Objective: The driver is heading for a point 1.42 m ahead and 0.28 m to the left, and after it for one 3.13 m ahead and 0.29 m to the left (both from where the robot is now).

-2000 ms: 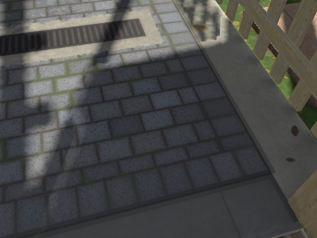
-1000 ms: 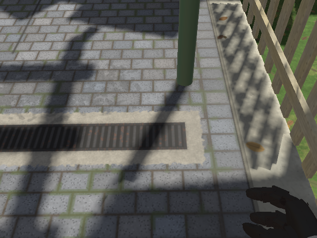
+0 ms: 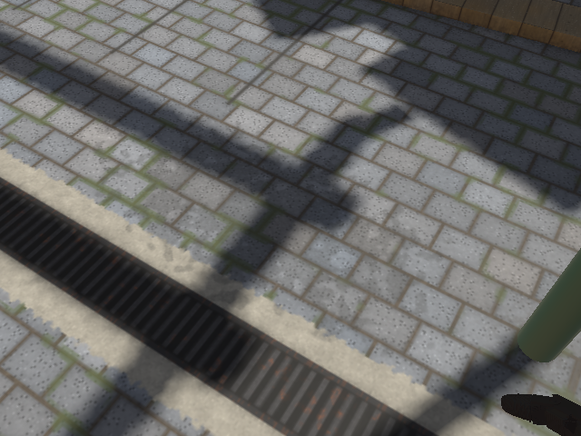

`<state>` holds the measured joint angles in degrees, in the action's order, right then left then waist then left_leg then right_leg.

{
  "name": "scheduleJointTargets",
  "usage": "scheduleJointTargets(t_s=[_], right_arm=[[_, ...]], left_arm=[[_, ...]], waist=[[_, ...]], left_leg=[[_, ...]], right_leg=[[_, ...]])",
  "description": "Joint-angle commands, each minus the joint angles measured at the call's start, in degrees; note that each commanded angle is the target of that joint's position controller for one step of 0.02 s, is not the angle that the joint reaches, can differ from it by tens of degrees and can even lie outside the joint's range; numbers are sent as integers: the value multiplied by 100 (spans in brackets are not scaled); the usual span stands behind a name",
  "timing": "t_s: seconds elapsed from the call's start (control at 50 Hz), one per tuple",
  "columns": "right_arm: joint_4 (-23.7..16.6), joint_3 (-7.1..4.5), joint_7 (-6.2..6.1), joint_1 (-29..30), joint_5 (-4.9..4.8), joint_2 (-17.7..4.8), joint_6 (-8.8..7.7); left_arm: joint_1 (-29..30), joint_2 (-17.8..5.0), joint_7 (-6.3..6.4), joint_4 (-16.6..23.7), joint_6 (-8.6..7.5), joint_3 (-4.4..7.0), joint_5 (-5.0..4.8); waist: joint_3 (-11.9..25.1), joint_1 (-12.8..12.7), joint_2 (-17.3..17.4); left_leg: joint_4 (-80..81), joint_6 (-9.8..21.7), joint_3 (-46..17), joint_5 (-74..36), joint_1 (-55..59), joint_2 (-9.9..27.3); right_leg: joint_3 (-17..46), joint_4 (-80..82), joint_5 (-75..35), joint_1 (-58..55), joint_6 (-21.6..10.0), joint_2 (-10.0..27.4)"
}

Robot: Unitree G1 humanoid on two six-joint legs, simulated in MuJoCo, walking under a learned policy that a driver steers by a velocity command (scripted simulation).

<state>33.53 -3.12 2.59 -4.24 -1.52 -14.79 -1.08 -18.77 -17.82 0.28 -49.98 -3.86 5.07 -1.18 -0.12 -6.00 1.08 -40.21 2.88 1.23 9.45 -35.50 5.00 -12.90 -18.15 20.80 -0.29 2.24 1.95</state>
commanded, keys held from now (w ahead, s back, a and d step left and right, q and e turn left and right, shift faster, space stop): w+q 0.44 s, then w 0.56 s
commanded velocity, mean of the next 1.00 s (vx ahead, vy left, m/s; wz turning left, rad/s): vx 0.50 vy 0.00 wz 0.39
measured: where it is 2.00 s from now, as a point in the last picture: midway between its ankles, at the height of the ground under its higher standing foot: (234, 208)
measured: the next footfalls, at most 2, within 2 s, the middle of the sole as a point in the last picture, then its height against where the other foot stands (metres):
left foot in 0.06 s outside the picture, level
right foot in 0.52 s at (332, 424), level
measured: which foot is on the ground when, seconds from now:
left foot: up 0.00-0.04, down 0.06-0.54, up 0.56-1.00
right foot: down 0.00-0.06, up 0.08-0.50, down 0.52-1.00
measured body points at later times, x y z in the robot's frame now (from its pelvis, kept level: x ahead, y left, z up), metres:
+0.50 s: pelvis +0.28 +0.04 +0.00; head +0.31 +0.06 +0.45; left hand +0.46 +0.33 -0.07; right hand +0.40 -0.24 -0.10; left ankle +0.14 +0.11 -0.73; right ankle +0.46 -0.04 -0.72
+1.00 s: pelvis +0.51 +0.12 +0.01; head +0.54 +0.13 +0.46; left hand +0.40 +0.38 -0.12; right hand +0.82 +0.02 -0.06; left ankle +0.60 +0.29 -0.71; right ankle +0.46 -0.04 -0.73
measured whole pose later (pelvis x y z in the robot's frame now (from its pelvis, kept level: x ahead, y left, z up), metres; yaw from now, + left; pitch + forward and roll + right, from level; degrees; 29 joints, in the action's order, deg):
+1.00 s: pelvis +0.51 +0.12 +0.01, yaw +22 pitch +3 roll -2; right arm 36.2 -2.0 1.6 -2.4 -1.2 -13.9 -3.5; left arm -22.2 -16.5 -1.0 -50.0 -3.7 3.2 -1.6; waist -0.5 -6.9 1.5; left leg -31.3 1.4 -1.0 3.7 -31.1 3.0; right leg -1.4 -16.2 18.0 0.6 -0.4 -1.2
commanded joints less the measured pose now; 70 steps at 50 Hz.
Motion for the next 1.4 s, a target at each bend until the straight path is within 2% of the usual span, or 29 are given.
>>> scheduleJointTargets(t_s=[0.02, 0.04, 0.06, 0.08, 0.1, 0.12, 0.18, 0.24, 0.34, 0.44, 0.52, 0.54, 0.56, 0.58, 0.6, 0.64, 0.68, 0.82, 0.96, 1.0, 1.04, 1.06, 1.08, 1.1, 1.12, 1.14, 1.18, 1.24, 1.4], right_arm=[[-474, -209, 24, -17, 33, -551, -65], [-192, -395, 6, -930, 72, -856, -71], [64, -625, -82, -2031, 46, -1345, -32], [11, -704, -145, -1890, 19, -2102, -59], [-136, -550, -130, -2215, 40, -1621, -144], [-52, -453, -119, -1978, 94, -1306, -191], [-202, -293, -132, -998, 150, -897, -213], [-101, -278, -197, -919, 102, -830, -266], [161, -356, -317, -1281, 37, -1050, -254], [389, -373, -326, -1748, -32, -1022, -189], [378, -289, -304, -1663, 39, -714, -153], [242, -175, -283, -1655, 133, -458, -176], [284, -85, -282, -2568, -59, -182, -235], [435, -144, -325, -2517, -96, -644, -240], [334, -221, -326, -1769, -63, -947, -225], [99, -208, -336, -987, 111, -843, -249], [137, -176, -327, -1183, 103, -603, -260], [-6, 11, -284, -289, 122, -215, -314], [-240, -28, -88, 667, 14, -368, -326], [-211, -80, -62, 456, 30, -480, -353], [184, -303, -136, -864, 112, -908, -369], [354, -424, -209, -1974, 189, -1384, -341], [435, -453, -172, -2070, 170, -1648, -313], [406, -319, -154, -1983, 104, -1118, -313], [382, -238, -154, -1631, 88, -937, -326], [353, -189, -137, -1298, 124, -823, -333], [359, -133, -111, -934, 191, -635, -371], [516, -167, -136, -904, 168, -690, -488], [991, -219, -274, -1367, 189, -935, -501]], left_arm=[[147, -1206, 38, 285, 43, 281, -56], [163, -1183, 35, 329, 70, 262, 1], [196, -932, 55, 456, 35, 177, 111], [-17, -129, 1, 904, -163, -101, 277], [532, -563, -64, 931, -390, -42, 29], [919, -736, -95, 1092, -480, 7, -127], [865, -758, 7, 1024, -421, 57, 156], [849, -480, -9, 1050, -249, 3, 227], [1928, -177, -50, 1323, -244, -137, 178], [2406, -417, -158, 1567, -319, -65, 89], [1262, -665, -157, 1331, -415, 111, 175], [376, -958, -122, 1257, -423, 188, 251], [-288, -1342, -150, 937, -367, 311, 278], [-340, -842, -212, 999, -338, 206, 85], [-38, -529, -196, 1059, -304, 112, 57], [512, -384, -185, 1089, -232, 23, 168], [594, -257, -135, 990, -252, -51, 177], [248, -650, -60, 596, -212, 26, 28], [-300, -834, -128, 273, -46, 24, -56], [-232, -962, -98, 221, 19, 54, -75], [-136, -794, -46, 246, 30, -13, -41], [-74, -422, -29, 449, -7, -170, 143], [-604, -15, -49, 545, -125, -294, 82], [-239, -621, -75, 494, -195, -150, -22], [193, -760, -102, 633, -233, -98, -90], [393, -669, -86, 639, -228, -108, -44], [365, -527, -91, 634, -154, -94, 48], [329, -303, -76, 590, 7, -126, 29], [1578, -105, -200, 985, 19, -193, 5]], waist=[[56, 473, -622], [515, 936, -550], [1065, 1462, -140], [1387, 905, 1529], [2046, 1381, 931], [1387, 1326, 653], [529, 643, 146], [385, 470, 100], [96, 821, 260], [41, 1012, 434], [522, 463, 619], [1328, 103, 49], [2070, 348, -1919], [1847, 183, -1484], [1043, 35, -859], [228, 280, -344], [143, 551, -616], [41, 369, -516], [-265, 52, -610], [-181, 275, -662], [647, 950, -460], [1577, 1345, 367], [1996, 1019, 1760], [1568, 1205, 1039], [908, 1120, 779], [570, 958, 364], [246, 636, 416], [128, 481, 383], [-303, 925, 151]], left_leg=[[455, 291, 612, 414, 680, -546], [770, 455, 788, 115, 2056, -935], [835, 788, -240, -123, 4015, -452], [1566, 1836, -3655, 651, 5661, 1203], [2256, 2102, -4774, 977, 5938, 1495], [2245, 1815, -3888, 434, 5529, 1314], [2367, 1420, -2419, -1080, 3250, 719], [2606, 1480, -1980, -1690, 2520, 476], [2505, 1065, -1456, -1283, 1985, 0], [2043, 943, -2159, -474, 2583, 247], [854, 613, -2101, -1383, 2742, 10], [-694, 395, -1702, -545, 1990, -313], [-2664, -96, -1080, 2017, -155, -1127], [-3458, -150, -1355, 2339, -907, -842], [-3650, -161, -1297, 1813, -1129, -643], [-3169, -141, -961, 1169, -837, -278], [-2651, -149, -805, 896, -334, -45], [-482, -323, -399, -528, -147, 54], [847, -157, -191, -625, 304, -205], [1160, 12, -85, -335, 791, -317], [1417, 323, -60, -505, 2830, -381], [1248, 750, -1482, -793, 4547, 864], [1938, 1535, -3830, 436, 5786, 1770], [2223, 1391, -3866, 1173, 5450, 1613], [2331, 1203, -3118, 972, 4794, 1416], [2472, 1118, -2586, 451, 4111, 1166], [2824, 1062, -1984, -306, 3201, 858], [3158, 1095, -1324, -912, 2796, 770], [3379, 717, -6, -1298, 3101, 724]], right_leg=[[374, -638, -4762, -203, -809, 1434], [37, -1783, -5438, 205, -651, 1138], [9, -3467, -4110, 1725, -322, 927], [425, -5500, 968, 4392, 2, -123], [1701, -6212, 1184, 5042, -95, -172], [1691, -6070, 568, 5374, -193, 86], [1708, -4932, -250, 4193, -128, 552], [1615, -4202, -614, 3863, 59, 467], [1471, -2036, -2428, 3350, 148, 21], [1681, -1110, -2315, 3027, -18, -180], [1498, -792, -1904, 1378, -488, -77], [2378, -1042, -2211, -134, -821, 810], [4990, -533, -847, -2087, -1920, 1943], [5879, -64, 754, -2048, -1900, 2069], [5101, 79, 872, -1314, -1668, 1836], [4005, 295, -308, 151, -1543, 1433], [3427, 548, -1077, 688, -1485, 1150], [2228, 911, -2290, 860, -1459, 947], [2095, 657, -1999, 357, -1321, 1179], [2076, 318, -2555, 206, -1215, 1268], [1588, -1268, -3778, 638, -893, 804], [1247, -3195, -2160, 1843, -619, 414], [1382, -4739, 1117, 3885, -362, -403], [1850, -5333, 1127, 4527, -388, -82], [1755, -5329, 561, 4722, -442, 156], [1650, -5123, 83, 4508, -407, 362], [1681, -4681, -446, 3994, -304, 589], [1651, -4329, -900, 3882, -157, 615], [1619, -2252, -2789, 3972, -222, 319]])
Keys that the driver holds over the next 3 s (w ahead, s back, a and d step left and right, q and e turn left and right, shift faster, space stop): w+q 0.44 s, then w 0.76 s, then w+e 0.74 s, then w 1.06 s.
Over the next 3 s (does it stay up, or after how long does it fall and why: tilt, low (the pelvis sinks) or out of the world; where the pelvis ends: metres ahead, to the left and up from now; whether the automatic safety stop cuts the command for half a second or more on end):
stays up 1.56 0.22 0.01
